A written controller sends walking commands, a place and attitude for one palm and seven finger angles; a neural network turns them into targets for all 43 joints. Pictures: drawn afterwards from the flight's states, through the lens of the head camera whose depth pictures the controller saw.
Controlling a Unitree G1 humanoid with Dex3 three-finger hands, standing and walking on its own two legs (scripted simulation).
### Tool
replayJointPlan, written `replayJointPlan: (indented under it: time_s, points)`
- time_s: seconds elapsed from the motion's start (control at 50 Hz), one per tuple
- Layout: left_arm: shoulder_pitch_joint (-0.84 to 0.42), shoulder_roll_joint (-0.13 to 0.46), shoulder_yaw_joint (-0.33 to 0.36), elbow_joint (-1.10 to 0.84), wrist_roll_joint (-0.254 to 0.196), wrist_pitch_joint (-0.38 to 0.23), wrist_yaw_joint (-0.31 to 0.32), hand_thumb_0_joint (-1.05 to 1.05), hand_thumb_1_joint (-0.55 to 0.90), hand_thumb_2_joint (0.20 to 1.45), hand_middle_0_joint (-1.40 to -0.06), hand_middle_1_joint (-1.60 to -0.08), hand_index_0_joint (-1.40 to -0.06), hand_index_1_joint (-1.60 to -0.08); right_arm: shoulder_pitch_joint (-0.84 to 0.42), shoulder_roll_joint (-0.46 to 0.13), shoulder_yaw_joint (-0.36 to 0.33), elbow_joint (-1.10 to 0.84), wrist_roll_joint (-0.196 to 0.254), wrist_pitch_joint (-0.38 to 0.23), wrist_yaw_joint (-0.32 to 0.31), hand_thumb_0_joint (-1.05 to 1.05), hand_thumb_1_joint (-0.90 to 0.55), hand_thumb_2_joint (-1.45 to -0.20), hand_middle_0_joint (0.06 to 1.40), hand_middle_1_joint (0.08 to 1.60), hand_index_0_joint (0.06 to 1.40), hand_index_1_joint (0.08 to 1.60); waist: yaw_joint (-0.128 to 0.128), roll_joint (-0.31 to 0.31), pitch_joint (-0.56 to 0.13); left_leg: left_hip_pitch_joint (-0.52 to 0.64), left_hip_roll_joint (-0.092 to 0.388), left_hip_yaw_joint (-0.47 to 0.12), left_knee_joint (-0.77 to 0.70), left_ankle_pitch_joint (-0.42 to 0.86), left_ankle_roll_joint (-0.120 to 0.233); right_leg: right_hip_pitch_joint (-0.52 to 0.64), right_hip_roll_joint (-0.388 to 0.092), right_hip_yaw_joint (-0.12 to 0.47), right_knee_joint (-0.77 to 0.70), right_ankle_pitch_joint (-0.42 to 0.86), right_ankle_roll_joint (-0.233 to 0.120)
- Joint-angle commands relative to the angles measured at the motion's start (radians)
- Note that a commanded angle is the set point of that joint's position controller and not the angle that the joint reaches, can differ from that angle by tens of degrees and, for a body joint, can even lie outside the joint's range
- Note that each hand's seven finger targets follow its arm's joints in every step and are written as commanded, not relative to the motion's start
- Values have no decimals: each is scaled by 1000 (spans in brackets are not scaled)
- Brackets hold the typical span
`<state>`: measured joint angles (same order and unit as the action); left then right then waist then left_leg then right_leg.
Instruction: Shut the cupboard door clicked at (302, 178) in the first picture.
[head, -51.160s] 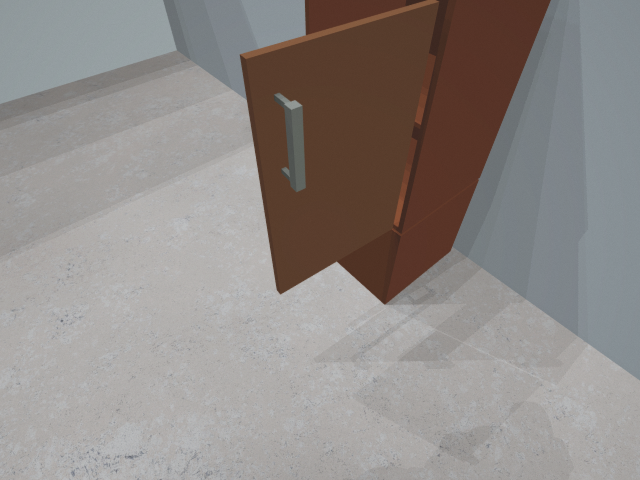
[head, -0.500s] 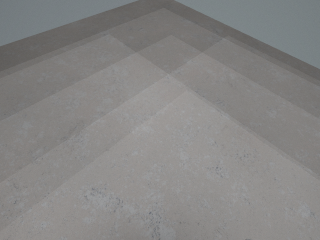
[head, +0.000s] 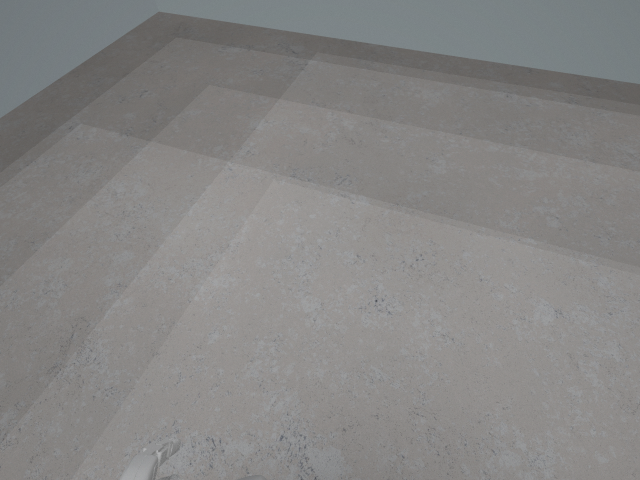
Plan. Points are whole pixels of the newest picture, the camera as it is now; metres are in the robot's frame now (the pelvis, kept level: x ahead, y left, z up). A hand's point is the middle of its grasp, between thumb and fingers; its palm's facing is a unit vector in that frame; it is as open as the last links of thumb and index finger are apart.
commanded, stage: turn to face it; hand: left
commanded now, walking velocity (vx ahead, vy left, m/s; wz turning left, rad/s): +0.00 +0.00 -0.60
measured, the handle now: out of the picture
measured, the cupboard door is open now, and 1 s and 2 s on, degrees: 21 21 21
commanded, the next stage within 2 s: none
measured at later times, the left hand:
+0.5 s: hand out of the picture +0.13 +0.23 -0.16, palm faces -0.20 -0.96 -0.20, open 7.4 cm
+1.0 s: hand (260, 437) +0.20 +0.11 -0.14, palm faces -0.52 -0.81 -0.27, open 7.4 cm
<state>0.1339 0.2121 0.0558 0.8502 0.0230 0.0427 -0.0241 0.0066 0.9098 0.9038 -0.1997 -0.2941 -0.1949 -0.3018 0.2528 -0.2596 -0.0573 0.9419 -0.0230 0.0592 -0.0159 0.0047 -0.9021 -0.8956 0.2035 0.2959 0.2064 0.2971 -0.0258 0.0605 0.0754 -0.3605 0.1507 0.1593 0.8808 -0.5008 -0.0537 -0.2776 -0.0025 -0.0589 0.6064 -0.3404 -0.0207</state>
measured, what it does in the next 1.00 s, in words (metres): steps on the spot, turning right: left foot, then right foot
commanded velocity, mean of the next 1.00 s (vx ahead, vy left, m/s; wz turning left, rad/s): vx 0.00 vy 0.00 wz -0.60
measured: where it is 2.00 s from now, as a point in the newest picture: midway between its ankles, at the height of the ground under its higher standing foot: outside the picture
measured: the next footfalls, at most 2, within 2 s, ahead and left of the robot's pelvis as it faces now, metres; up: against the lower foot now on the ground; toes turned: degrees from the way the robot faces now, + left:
left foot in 0.36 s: +0.09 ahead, +0.13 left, +0.00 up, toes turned -9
right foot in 0.80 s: -0.01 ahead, -0.11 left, +0.00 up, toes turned -32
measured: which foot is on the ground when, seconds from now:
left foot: up 0.00-0.34, down 0.36-0.80, up 0.82-1.00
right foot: down 0.00-0.36, up 0.38-0.78, down 0.80-1.00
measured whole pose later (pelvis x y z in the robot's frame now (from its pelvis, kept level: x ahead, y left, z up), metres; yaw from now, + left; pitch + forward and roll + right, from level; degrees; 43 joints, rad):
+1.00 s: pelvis +0.01 -0.01 +0.01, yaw -33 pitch +1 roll +1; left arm 0.18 0.20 0.05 0.87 0.02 0.04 0.00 0.01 0.91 0.90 -0.20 -0.29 -0.20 -0.30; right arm 0.19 -0.26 -0.06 0.91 -0.02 0.07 -0.01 0.01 -0.91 -0.90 0.20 0.30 0.20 0.30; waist -0.02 0.03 0.08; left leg -0.52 0.09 0.03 1.12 -0.38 -0.10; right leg -0.25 0.02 0.01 0.50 -0.27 -0.04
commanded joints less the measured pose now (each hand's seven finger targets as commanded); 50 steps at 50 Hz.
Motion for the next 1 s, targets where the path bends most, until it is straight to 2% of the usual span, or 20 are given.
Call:
replayJointPlan:
  time_s: [0.0, 0.06, 0.24, 0.3, 0.32, 0.34, 0.36, 0.38, 0.44, 0.52, 0.62, 0.72, 0.74, 0.76, 0.78, 0.8, 0.82, 0.84, 0.88, 0.98]
  points:
    - [61, 220, 68, -49, -3, -18, 42, 0, 900, 900, -200, -300, -200, -300, -88, -82, -17, -129, 6, -28, -11, 0, -900, -900, 200, 300, 200, 300, 48, -278, -76, -333, -28, -167, 324, 45, -26, 212, -289, 356, -281, 494, -173]
    - [25, 185, 54, -62, -4, -27, 39, 0, 900, 900, -200, -300, -200, -300, -43, -71, -18, -105, 3, -25, -2, 0, -900, -900, 200, 300, 200, 300, 12, -193, -119, -220, -43, -149, 252, 139, -42, 148, -225, 258, -256, 511, -148]
    - [71, 214, 72, -36, 10, -18, 32, 0, 900, 900, -200, -300, -200, -300, -91, -48, -16, -147, 14, -40, -8, 0, -900, -900, 200, 300, 200, 300, 42, -221, -115, -82, -106, -144, -108, 74, -28, 99, -220, 415, -217, 450, -175]
    - [20, 198, 69, -40, -3, -8, 31, 0, 900, 900, -200, -300, -200, -300, 8, -59, -15, -115, 20, -54, -17, 0, -900, -900, 200, 300, 200, 300, -15, -186, -139, 161, -122, -134, -416, 271, -17, -28, -154, 399, -123, 403, -94]
    - [40, 146, 59, -48, -11, -2, 28, 0, 900, 900, -200, -300, -200, -300, 21, -115, -22, -110, 14, -63, -21, 0, -900, -900, 200, 300, 200, 300, -11, -26, -156, 283, -5, -245, -550, 286, 14, -148, -50, 326, -25, 224, -37]
    - [70, 95, 47, -66, -20, 0, 17, 0, 900, 900, -200, -300, -200, -300, 45, -215, -38, -118, -1, -69, -25, 0, -900, -900, 200, 300, 200, 300, -13, 266, -173, 368, 250, -491, -603, 412, 115, -303, 79, 162, 213, -188, 28]
    - [39, 127, 50, -72, -8, 0, 16, 0, 900, 900, -200, -300, -200, -300, 60, -228, -37, -128, -8, -63, -31, 0, -900, -900, 200, 300, 200, 300, -30, 215, -154, 291, 340, -527, -594, 502, 203, -297, 41, 126, 424, -290, 40]
    - [48, 140, 58, -64, 0, 2, 9, 0, 900, 900, -200, -300, -200, -300, 18, -192, -25, -141, -12, -63, -32, 0, -900, -900, 200, 300, 200, 300, -5, 122, -132, 224, 308, -463, -596, 516, 218, -283, 13, 140, 527, -236, 47]
    - [53, 131, 67, -35, 2, 13, -9, 0, 900, 900, -200, -300, -200, -300, -65, -136, -9, -161, -12, -69, -38, 0, -900, -900, 200, 300, 200, 300, 26, 116, -102, 225, 203, -258, -546, 681, 181, -303, -17, 102, 607, -136, 74]
    - [24, 99, 56, -47, -1, 21, -17, 0, 900, 900, -200, -300, -200, -300, -7, -134, -19, -130, -7, -67, -37, 0, -900, -900, 200, 300, 200, 300, 4, 109, -127, 331, 186, -158, -508, 737, 184, -302, -30, 41, 490, -103, 86]
    - [-20, 82, 47, -65, 0, 20, -20, 0, 900, 900, -200, -300, -200, -300, 9, -152, -33, -103, -10, -58, -21, 0, -900, -900, 200, 300, 200, 300, -13, 157, -97, 265, 207, -94, -500, 652, 179, -181, -26, -18, 276, -93, 71]
    - [37, 98, 49, -53, 0, 6, -15, 0, 900, 900, -200, -300, -200, -300, -23, -176, -46, -97, -7, -53, -10, 0, -900, -900, 200, 300, 200, 300, 28, 143, -114, 200, 210, -35, -382, 594, 127, 1, -3, -51, -6, 40, 34]
    - [99, 124, 55, -34, 1, -1, -12, 0, 900, 900, -200, -300, -200, -300, -40, -173, -46, -102, -1, -53, -7, 0, -900, -900, 200, 300, 200, 300, 63, 85, -146, 142, 178, 0, -279, 540, 85, 121, -12, -35, -133, 159, 16]
    - [170, 219, 70, -14, 11, -17, -1, 0, 900, 900, -200, -300, -200, -300, -33, -119, -37, -118, 10, -51, -2, 0, -900, -900, 200, 300, 200, 300, 98, -156, -188, -12, 84, 64, -69, 334, 20, 288, -182, 181, -250, 333, -42]
    - [213, 310, 85, 1, 7, -25, 15, 0, 900, 900, -200, -300, -200, -300, -92, -53, -13, -171, 7, -47, -1, 0, -900, -900, 200, 300, 200, 300, 120, -399, -152, -263, -70, 26, 171, -153, -26, 328, -376, 473, -251, 746, -145]
    - [227, 310, 83, 6, -5, -21, 27, 0, 900, 900, -200, -300, -200, -300, -94, -88, -10, -169, 10, -30, -13, 0, -900, -900, 200, 300, 200, 300, 119, -326, -158, -272, -48, -118, 292, -145, -18, 264, -412, 461, -258, 705, -207]
    - [170, 267, 82, -8, -4, -16, 38, 0, 900, 900, -200, -300, -200, -300, -119, -76, -13, -168, 8, -25, -13, 0, -900, -900, 200, 300, 200, 300, 97, -285, -100, -321, -28, -155, 324, -67, -14, 238, -355, 408, -264, 630, -199]
    - [115, 238, 77, -22, -2, -20, 43, 0, 900, 900, -200, -300, -200, -300, -116, -77, -13, -153, 8, -30, -16, 0, -900, -900, 200, 300, 200, 300, 75, -310, -100, -351, -26, -165, 334, -17, -23, 256, -316, 412, -251, 613, -195]
    - [51, 192, 55, -43, -8, -25, 41, 0, 900, 900, -200, -300, -200, -300, -89, -87, -16, -128, 4, -27, -8, 0, -900, -900, 200, 300, 200, 300, 34, -245, -105, -283, -25, -166, 310, 94, -40, 199, -247, 290, -236, 622, -161]
    - [62, 197, 55, -45, -4, -31, 32, 0, 900, 900, -200, -300, -200, -300, -79, -68, -18, -120, 2, -17, 2, 0, -900, -900, 200, 300, 200, 300, 29, -181, -113, -207, -67, -146, 206, 166, -49, 127, -201, 300, -269, 445, -150]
